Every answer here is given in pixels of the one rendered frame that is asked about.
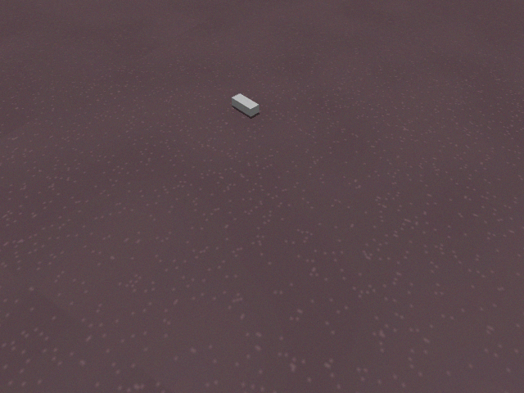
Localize carton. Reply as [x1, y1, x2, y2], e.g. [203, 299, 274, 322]
[232, 93, 259, 117]

